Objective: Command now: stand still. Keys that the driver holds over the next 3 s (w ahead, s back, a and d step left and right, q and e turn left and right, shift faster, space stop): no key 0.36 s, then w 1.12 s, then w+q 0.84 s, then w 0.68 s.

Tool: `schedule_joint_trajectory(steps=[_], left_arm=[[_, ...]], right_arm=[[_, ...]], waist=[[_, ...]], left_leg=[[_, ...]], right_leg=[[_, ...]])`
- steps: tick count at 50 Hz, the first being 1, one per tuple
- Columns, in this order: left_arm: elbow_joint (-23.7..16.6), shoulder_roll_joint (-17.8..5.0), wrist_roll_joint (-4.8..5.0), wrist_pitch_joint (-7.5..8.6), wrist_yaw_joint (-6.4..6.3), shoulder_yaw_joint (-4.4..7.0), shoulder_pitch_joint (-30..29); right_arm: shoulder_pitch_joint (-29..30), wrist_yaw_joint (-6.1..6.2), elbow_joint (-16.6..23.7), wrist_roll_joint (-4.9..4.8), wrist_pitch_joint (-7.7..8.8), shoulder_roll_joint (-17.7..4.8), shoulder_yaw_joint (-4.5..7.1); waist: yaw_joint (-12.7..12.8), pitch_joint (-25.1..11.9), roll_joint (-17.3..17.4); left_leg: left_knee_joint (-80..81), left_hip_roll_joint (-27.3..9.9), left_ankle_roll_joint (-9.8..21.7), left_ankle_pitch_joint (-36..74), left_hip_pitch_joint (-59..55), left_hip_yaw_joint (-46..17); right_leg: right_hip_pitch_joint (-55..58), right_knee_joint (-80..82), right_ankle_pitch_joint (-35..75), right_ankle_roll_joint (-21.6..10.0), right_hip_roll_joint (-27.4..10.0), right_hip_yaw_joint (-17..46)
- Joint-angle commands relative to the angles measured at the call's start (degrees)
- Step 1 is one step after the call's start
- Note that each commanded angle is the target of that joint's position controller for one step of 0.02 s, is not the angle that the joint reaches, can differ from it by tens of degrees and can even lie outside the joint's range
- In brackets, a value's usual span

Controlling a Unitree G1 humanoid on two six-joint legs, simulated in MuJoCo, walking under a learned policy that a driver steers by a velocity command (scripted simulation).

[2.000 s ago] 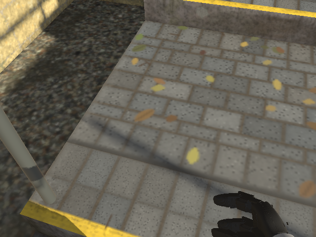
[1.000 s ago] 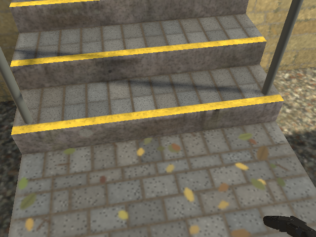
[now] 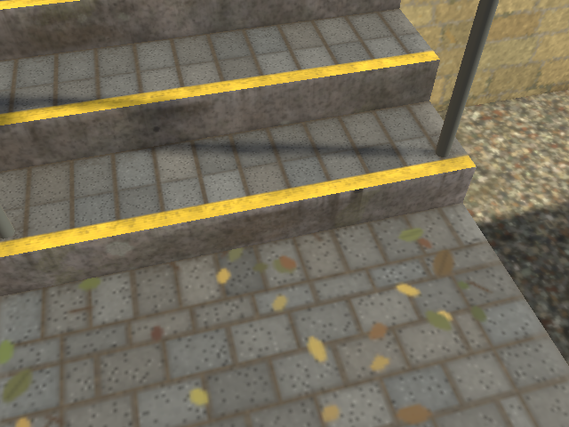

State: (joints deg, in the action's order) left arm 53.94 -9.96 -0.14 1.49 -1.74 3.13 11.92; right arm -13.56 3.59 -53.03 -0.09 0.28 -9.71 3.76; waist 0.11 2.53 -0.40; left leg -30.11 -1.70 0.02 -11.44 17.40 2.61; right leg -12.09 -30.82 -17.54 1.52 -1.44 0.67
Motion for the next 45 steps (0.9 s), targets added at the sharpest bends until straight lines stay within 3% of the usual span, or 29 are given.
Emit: schedule_joint_trajectory(steps=[1, 18, 19, 20, 21, 22, 23, 25, 26, 27, 28, 29, 30, 31, 32, 33, 35, 36, 38, 40, 42, 43, 44, 45], left_arm=[[-1.0, -4.6, 0.15, 0.70, -0.01, 0.90, 1.2], [4.5, -4.7, 0.26, 0.75, -0.11, 0.66, 1.8], [5.5, -4.2, 0.31, 0.65, -0.10, 0.57, 3.4], [4.4, -8.5, -1.24, 1.11, 3.00, 2.07, 5.5], [5.0, -9.6, -2.51, 1.36, 4.00, 2.97, 6.2], [5.3, -7.2, -3.09, 1.59, 3.82, 2.90, 8.3], [5.4, -5.1, -3.44, 2.44, 3.09, 2.69, 9.5], [4.8, -2.6, -2.81, 4.69, 2.03, 2.31, 9.6], [4.7, -2.5, -2.41, 5.43, 1.97, 2.33, 10.9], [5.1, -2.7, -2.86, 5.92, 1.99, 2.49, 13.4], [5.8, -2.8, -3.28, 6.50, 2.13, 2.59, 16.0], [7.1, -3.7, -3.42, 7.19, 2.01, 2.68, 21.3], [7.4, -4.9, -3.27, 7.70, 1.75, 2.37, 25.4], [5.8, -4.0, -3.87, 8.06, 1.41, 1.01, 22.9], [4.5, -2.9, -3.51, 8.02, 1.25, 0.29, 19.4], [4.1, -1.8, -3.51, 7.73, 1.35, -0.46, 18.5], [2.2, -1.1, -3.48, 7.01, 1.23, -1.49, 15.9], [1.2, -1.4, -3.20, 6.60, 1.22, -1.76, 14.1], [1.5, -5.0, -2.10, 5.56, 1.50, -1.45, 15.9], [2.3, -7.7, -1.79, 4.89, 2.01, -0.97, 18.3], [3.2, -9.2, -2.54, 4.16, 2.69, -0.66, 18.8], [3.7, -8.1, -3.70, 4.58, 3.05, -0.79, 19.7], [4.2, -1.6, -5.36, 5.11, 3.46, -2.48, 23.5], [-0.2, -5.7, 3.64, 5.87, 0.85, -0.32, 15.7]], right_arm=[[-1.7, 0.20, 1.1, -0.01, 0.45, -5.7, 1.24], [-1.5, 0.12, -4.9, -0.07, 0.24, -6.0, 0.86], [-2.7, 0.12, -5.8, -0.08, 0.15, -5.6, 0.72], [-1.5, -3.92, -2.4, 1.31, 2.24, -7.9, 2.01], [-1.5, -5.60, -2.7, 1.69, 3.36, -10.4, 2.99], [-2.2, -5.72, -2.6, 1.47, 3.81, -10.5, 3.36], [-1.7, -4.98, -1.9, 1.44, 3.80, -10.3, 3.88], [2.0, -2.65, 0.6, 1.35, 3.39, -9.1, 3.81], [5.1, -1.83, 2.4, 1.39, 3.18, -8.0, 3.31], [6.0, -1.01, 2.9, 1.50, 3.30, -7.3, 3.09], [7.1, -0.75, 3.7, 2.09, 3.27, -6.2, 2.78], [10.0, -1.00, 4.9, 3.08, 3.25, -4.5, 2.34], [15.8, -1.80, 7.0, 5.22, 3.51, -0.5, 0.97], [15.4, -2.51, 7.1, 5.54, 4.27, 1.0, 0.51], [10.7, -2.82, 5.2, 4.48, 4.93, -2.0, 1.47], [8.4, -3.39, 4.1, 3.99, 5.56, -3.7, 2.13], [10.5, -4.70, 4.9, 4.37, 5.79, -1.7, 1.46], [11.9, -5.08, 5.4, 3.93, 5.56, -0.5, 1.06], [15.2, -6.13, 6.4, 2.81, 5.23, 0.9, 0.25], [14.3, -6.90, 5.5, 2.15, 5.29, -1.3, 0.37], [11.0, -6.69, 4.6, 1.37, 5.90, -4.2, 1.12], [6.3, -6.10, 3.7, 1.05, 6.48, -7.5, 2.22], [-3.2, -4.92, 1.6, 2.25, 6.65, -10.1, 2.79], [-18.4, -3.71, -3.8, -3.49, 4.98, -23.0, 6.83]], waist=[[0.1, -1.6, 0.1], [0.2, -0.7, 0.5], [0.2, -2.0, 0.6], [-0.6, 1.6, 2.9], [-0.1, 5.7, 3.5], [0.7, 4.8, 3.6], [0.5, 3.4, 3.4], [0.9, 0.8, 4.9], [2.0, 0.6, 5.0], [2.9, 1.4, 4.2], [3.6, 2.4, 1.7], [5.9, 3.3, -2.1], [9.2, 5.5, -9.0], [7.5, 8.4, -8.6], [4.3, 6.3, -6.8], [3.1, 4.7, -6.5], [1.4, 5.3, -5.2], [0.5, 5.5, -4.8], [0.7, 5.1, -7.3], [0.1, 5.7, -6.5], [-2.2, 3.5, -6.5], [-4.2, -0.7, -4.9], [-6.2, -11.2, 3.5], [-11.4, -14.2, 7.5]], left_leg=[[5.7, -2.6, 3.0, 2.7, -5.6, -3.0], [7.2, -2.2, 2.8, 4.2, -7.5, -2.9], [7.5, -1.6, 3.0, -2.2, -8.1, -2.4], [13.3, -2.8, 5.5, -23.6, -5.3, -4.3], [16.4, -4.7, 6.7, -28.9, -1.6, -6.9], [18.2, -6.8, 7.5, -29.3, -1.3, -9.2], [19.2, -8.9, 9.0, -28.2, -2.3, -11.4], [21.4, -11.4, 11.1, -26.2, -2.0, -13.8], [21.3, -11.4, 11.7, -25.1, 0.5, -13.7], [19.7, -10.4, 11.5, -24.4, 1.8, -11.7], [14.9, -8.2, 10.6, -22.7, 3.9, -8.6], [5.2, -4.1, 7.9, -18.1, 10.6, -4.2], [-8.7, 0.8, 4.4, -14.6, 25.1, -1.6], [-19.1, -0.1, 5.6, -15.6, 31.5, -9.4], [-26.3, -0.3, 6.6, -14.4, 31.0, -9.4], [-31.3, -0.1, 7.5, -13.1, 30.1, -7.8], [-28.8, -1.4, 7.4, -9.6, 25.8, -3.7], [-22.6, -1.6, 6.4, -8.4, 19.1, -1.8], [-12.9, -0.4, 3.7, -7.0, 5.1, 0.8], [-4.2, 0.8, 3.1, 0.3, 2.1, 1.7], [3.3, 3.3, 4.9, 10.1, -7.3, 3.5], [1.4, 3.4, 7.0, 10.4, -15.0, 2.8], [-0.7, -3.6, 13.7, 9.5, -28.9, -5.4], [5.0, -17.0, 18.9, 13.1, -42.4, -29.4]], right_leg=[[-4.3, 6.6, 5.5, -2.8, -1.6, 0.6], [-3.0, 9.3, 5.2, -2.2, -1.6, -0.4], [-2.3, 9.3, 0.1, -2.3, -1.0, -1.2], [-6.4, 11.1, -17.5, -5.3, -0.4, -0.6], [-5.9, 10.4, -19.7, -6.4, -0.9, -0.2], [-3.0, 9.3, -16.4, -6.9, -1.1, -0.8], [-0.1, 7.9, -11.2, -6.9, -0.7, -2.2], [5.6, 6.0, -1.9, -7.5, 0.2, -4.3], [8.7, 5.8, -1.5, -8.4, 0.3, -4.8], [10.1, 7.5, -1.6, -9.5, -0.1, -4.5], [11.2, 10.7, -4.2, -11.6, -2.6, -0.8], [14.9, 16.3, -10.6, -15.9, -9.1, 8.9], [21.7, 25.3, -18.9, -21.7, -19.6, 26.9], [21.9, 28.8, -18.7, -20.8, -23.3, 31.1], [22.2, 27.6, -14.5, -18.4, -21.9, 26.8], [21.6, 27.0, -10.7, -16.9, -19.5, 22.2], [15.3, 27.9, -5.2, -14.6, -15.6, 13.6], [9.7, 28.8, -2.8, -12.8, -13.5, 9.1], [0.6, 28.5, 2.6, -11.4, -11.2, 3.5], [2.1, 24.9, 3.5, -13.2, -13.4, 4.4], [1.4, 17.1, 16.7, -14.3, -13.3, 4.5], [-0.2, 8.1, 22.4, -12.2, -10.5, 2.0], [-5.8, -9.5, 17.5, -7.7, -4.8, -2.8], [-26.5, -31.9, 7.8, -1.0, 2.7, -5.4]])
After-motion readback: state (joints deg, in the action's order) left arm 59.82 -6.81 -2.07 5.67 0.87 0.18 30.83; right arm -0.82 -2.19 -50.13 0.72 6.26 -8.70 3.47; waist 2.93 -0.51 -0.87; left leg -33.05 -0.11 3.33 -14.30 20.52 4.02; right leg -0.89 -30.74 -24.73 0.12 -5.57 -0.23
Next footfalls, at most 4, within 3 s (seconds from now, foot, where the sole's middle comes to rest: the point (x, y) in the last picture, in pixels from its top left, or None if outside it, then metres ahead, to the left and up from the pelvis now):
0.86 left None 0.23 0.14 -0.77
1.32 right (343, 401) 0.56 -0.11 -0.77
1.84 left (256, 316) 0.79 0.10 -0.77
2.42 right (283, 163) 1.20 0.03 -0.61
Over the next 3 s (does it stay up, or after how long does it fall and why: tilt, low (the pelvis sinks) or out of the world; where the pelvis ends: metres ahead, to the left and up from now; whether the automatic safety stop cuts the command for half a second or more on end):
stays up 1.30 0.20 0.17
